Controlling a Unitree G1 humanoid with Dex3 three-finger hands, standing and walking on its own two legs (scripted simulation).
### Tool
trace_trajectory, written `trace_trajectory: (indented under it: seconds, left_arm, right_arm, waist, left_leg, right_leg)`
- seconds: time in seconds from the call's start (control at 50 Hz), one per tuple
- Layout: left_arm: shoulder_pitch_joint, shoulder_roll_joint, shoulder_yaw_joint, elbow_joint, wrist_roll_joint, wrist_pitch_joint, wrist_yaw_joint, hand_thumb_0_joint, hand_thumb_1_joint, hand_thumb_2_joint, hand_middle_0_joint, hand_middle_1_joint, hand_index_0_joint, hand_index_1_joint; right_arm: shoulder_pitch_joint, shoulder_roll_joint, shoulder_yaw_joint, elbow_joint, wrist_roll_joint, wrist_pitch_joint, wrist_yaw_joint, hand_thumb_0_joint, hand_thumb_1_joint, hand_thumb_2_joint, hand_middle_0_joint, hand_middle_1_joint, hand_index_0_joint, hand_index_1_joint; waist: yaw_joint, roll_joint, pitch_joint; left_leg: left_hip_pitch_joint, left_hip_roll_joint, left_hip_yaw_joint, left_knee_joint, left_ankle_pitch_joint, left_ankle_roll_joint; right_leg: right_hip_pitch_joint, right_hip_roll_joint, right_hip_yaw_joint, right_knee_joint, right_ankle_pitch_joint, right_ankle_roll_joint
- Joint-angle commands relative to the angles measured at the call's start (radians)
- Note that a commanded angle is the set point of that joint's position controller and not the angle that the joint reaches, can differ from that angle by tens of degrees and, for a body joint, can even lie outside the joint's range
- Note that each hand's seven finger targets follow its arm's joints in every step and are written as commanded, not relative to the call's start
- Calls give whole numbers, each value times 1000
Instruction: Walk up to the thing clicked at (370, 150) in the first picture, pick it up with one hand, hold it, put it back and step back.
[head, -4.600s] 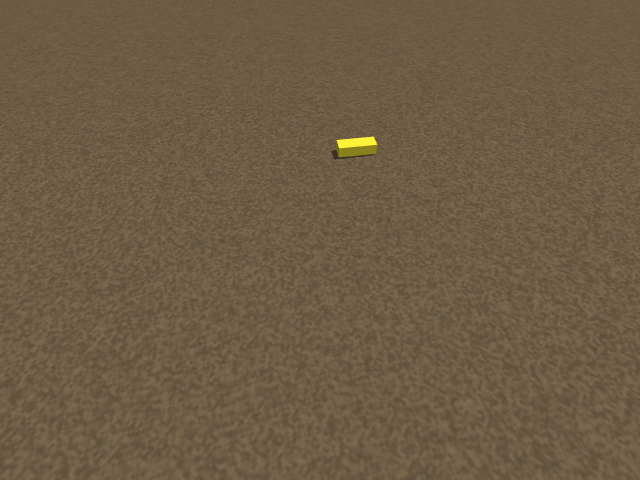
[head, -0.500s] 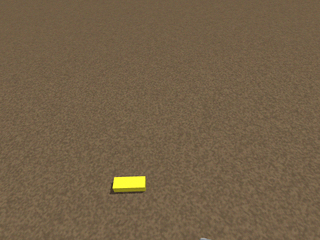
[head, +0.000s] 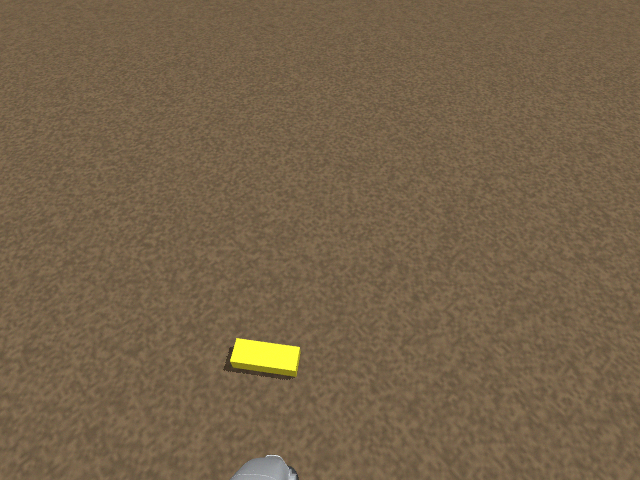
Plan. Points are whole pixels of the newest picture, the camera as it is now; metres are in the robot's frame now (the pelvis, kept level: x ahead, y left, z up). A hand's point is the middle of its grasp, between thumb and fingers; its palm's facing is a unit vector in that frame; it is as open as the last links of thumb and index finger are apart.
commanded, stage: walk up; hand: left
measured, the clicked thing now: (266, 357) +0.51 +0.21 -0.73
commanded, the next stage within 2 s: none
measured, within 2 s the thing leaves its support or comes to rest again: neither
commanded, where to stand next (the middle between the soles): +0.12 +0.04 m, yaw -3 degrees
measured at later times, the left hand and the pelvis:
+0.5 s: hand out of the picture +0.08 +0.30 -0.13, palm faces -0.07 -0.89 -0.45, open 7.4 cm; pelvis +0.03 +0.02 +0.00, yaw -1 degrees
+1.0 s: hand (118, 472) +0.14 +0.29 -0.14, palm faces -0.07 -0.94 -0.32, open 7.4 cm; pelvis +0.04 +0.04 +0.02, yaw -3 degrees
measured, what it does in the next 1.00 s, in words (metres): steps on the spot: right foot, then left foot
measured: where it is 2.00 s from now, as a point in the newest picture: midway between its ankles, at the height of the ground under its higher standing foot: outside the picture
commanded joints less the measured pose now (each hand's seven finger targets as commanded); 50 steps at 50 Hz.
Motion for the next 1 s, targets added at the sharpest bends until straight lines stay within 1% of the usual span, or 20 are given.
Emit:
trace_trajectory:
  seconds: [0.0, 0.02, 0.06, 0.1, 0.22, 0.3, 0.32, 0.34, 0.36, 0.38, 0.44, 0.54, 0.56, 0.58, 0.6, 0.62, 0.68, 0.72, 0.86, 0.98]
  left_arm:
    - [106, 158, 47, -86, -37, -11, 20, 0, 900, 900, -200, -300, -200, -300]
    - [54, 213, 59, -64, -19, 4, 31, 0, 900, 900, -200, -300, -200, -300]
    - [16, 244, 55, -53, -14, 16, 21, 0, 900, 900, -200, -300, -200, -300]
    - [62, 220, 56, -22, -15, 21, 6, 0, 900, 900, -200, -300, -200, -300]
    - [52, 185, 54, 19, -7, 8, 28, 0, 900, 900, -200, -300, -200, -300]
    - [68, 204, 66, 50, 2, -2, 40, 0, 900, 900, -200, -300, -200, -300]
    - [59, 220, 69, 45, 10, -9, 43, 0, 900, 900, -200, -300, -200, -300]
    - [24, 279, 75, 28, 27, -19, 45, 0, 900, 900, -200, -300, -200, -300]
    - [-67, 328, 80, 8, 21, -17, 41, 0, 900, 900, -200, -300, -200, -300]
    - [-120, 346, 83, -1, 20, -11, 40, 0, 900, 900, -200, -300, -200, -300]
    - [-136, 264, 61, 6, 18, -10, 32, 0, 900, 900, -200, -300, -200, -300]
    - [-161, 231, 44, 23, 8, 20, 11, 0, 900, 900, -200, -300, -200, -300]
    - [-161, 201, 34, 23, 1, 25, 6, 0, 900, 900, -200, -300, -200, -300]
    - [-158, 164, 24, 20, -10, 30, 2, 0, 900, 900, -200, -300, -200, -300]
    - [-138, 170, 25, 52, -15, 40, 5, 0, 900, 900, -200, -300, -200, -300]
    - [-146, 202, 35, 80, -6, 40, 6, 0, 900, 900, -200, -300, -200, -300]
    - [-185, 202, 33, 100, -8, 34, -4, 0, 900, 900, -200, -300, -200, -300]
    - [-193, 195, 29, 121, -15, 37, -5, 0, 900, 900, -200, -300, -200, -300]
    - [-240, 189, 14, 178, -18, 42, -8, 0, 900, 900, -200, -300, -200, -300]
    - [-264, 178, 9, 217, -17, 44, -9, 0, 900, 900, -200, -300, -200, -300]
  right_arm:
    - [166, -351, -102, -72, 6, -46, -34, 0, -900, -900, 200, 300, 200, 300]
    - [187, -344, -110, -62, 32, -39, -35, 0, -900, -900, 200, 300, 200, 300]
    - [84, -282, -89, -93, 31, -26, -39, 0, -900, -900, 200, 300, 200, 300]
    - [4, -255, -71, -112, 22, -33, -42, 0, -900, -900, 200, 300, 200, 300]
    - [-31, -247, -61, -125, 0, -18, -32, 0, -900, -900, 200, 300, 200, 300]
    - [-79, -203, -44, -134, 16, 5, -26, 0, -900, -900, 200, 300, 200, 300]
    - [-71, -163, -31, -124, 23, 7, -27, 0, -900, -900, 200, 300, 200, 300]
    - [-66, -129, -22, -124, 29, 10, -26, 0, -900, -900, 200, 300, 200, 300]
    - [-39, -149, -27, -103, 23, 18, -31, 0, -900, -900, 200, 300, 200, 300]
    - [-44, -206, -48, -82, 14, 22, -36, 0, -900, -900, 200, 300, 200, 300]
    - [-15, -198, -49, -32, 23, 10, -31, 0, -900, -900, 200, 300, 200, 300]
    - [17, -180, -37, 41, 17, -24, -38, 0, -900, -900, 200, 300, 200, 300]
    - [28, -204, -44, 52, 9, -34, -46, 0, -900, -900, 200, 300, 200, 300]
    - [9, -241, -47, 48, 0, -45, -53, 0, -900, -900, 200, 300, 200, 300]
    - [-83, -281, -46, 38, 15, -48, -52, 0, -900, -900, 200, 300, 200, 300]
    - [-120, -274, -43, 43, 20, -45, -48, 0, -900, -900, 200, 300, 200, 300]
    - [-114, -217, -17, 69, 15, -49, -46, 0, -900, -900, 200, 300, 200, 300]
    - [-114, -222, -13, 92, 13, -54, -47, 0, -900, -900, 200, 300, 200, 300]
    - [-130, -212, -12, 134, 19, -60, -57, 0, -900, -900, 200, 300, 200, 300]
    - [-147, -203, -15, 158, 23, -53, -59, 0, -900, -900, 200, 300, 200, 300]
  waist:
    - [-71, 254, -298]
    - [-104, 195, -289]
    - [-71, 83, -158]
    - [-38, 105, -94]
    - [-51, 153, -117]
    - [-9, 67, -165]
    - [6, -2, -162]
    - [-16, -162, -139]
    - [-34, -195, -106]
    - [-36, -193, -78]
    - [-49, -190, -104]
    - [-59, -189, -207]
    - [-63, -155, -234]
    - [-48, -43, -236]
    - [-11, 13, -191]
    - [-9, 3, -157]
    - [-22, 17, -125]
    - [-21, 66, -102]
    - [-29, 65, -146]
    - [-34, 25, -167]
  left_leg:
    - [512, 323, -509, -174, 317, 269]
    - [456, 390, -588, -222, 184, 334]
    - [185, 292, -366, -274, 11, 256]
    - [92, 194, -238, -282, -43, 187]
    - [39, 203, -192, -209, 126, 207]
    - [-54, 152, -154, -68, 4, 125]
    - [-91, 127, -137, -12, -64, 80]
    - [-142, 38, -81, 113, -166, 19]
    - [-100, -3, -47, 238, -318, -5]
    - [-34, 39, -82, 312, -327, -7]
    - [-17, 29, -65, 233, -276, -1]
    - [206, 6, -8, -137, -70, -13]
    - [253, 54, -79, -172, -21, 0]
    - [241, 172, -247, -225, 27, 32]
    - [131, 245, -310, -241, -110, 84]
    - [14, 233, -274, -233, -175, 92]
    - [2, 119, -138, -234, -169, 19]
    - [-3, 134, -161, -271, -172, 16]
    - [136, 135, -101, -269, 101, 5]
    - [178, 126, -79, -290, 76, -4]
  right_leg:
    - [-385, 91, 73, 463, -111, -14]
    - [-383, 33, 144, 506, -227, -32]
    - [-323, 1, 207, 469, -179, -36]
    - [-288, -7, 196, 369, -66, -37]
    - [-174, 30, 136, 113, 42, 5]
    - [32, 59, 152, -108, 225, -15]
    - [47, -14, 261, -191, 191, -41]
    - [2, -199, 539, -313, 138, -106]
    - [-122, -343, 677, -396, 61, -210]
    - [-217, -361, 682, -369, 89, -268]
    - [-144, -208, 452, -298, 194, -176]
    - [-139, -90, 295, -146, 219, -93]
    - [-163, -76, 275, -91, 270, -64]
    - [-193, -14, 228, -4, 238, -27]
    - [-156, 29, 187, -55, 66, -13]
    - [-41, 20, 196, -72, 33, -16]
    - [-19, -14, 257, -150, 182, -37]
    - [-11, -4, 234, -159, 201, -33]
    - [17, -19, 230, -213, 351, -21]
    - [45, -33, 243, -248, 379, -15]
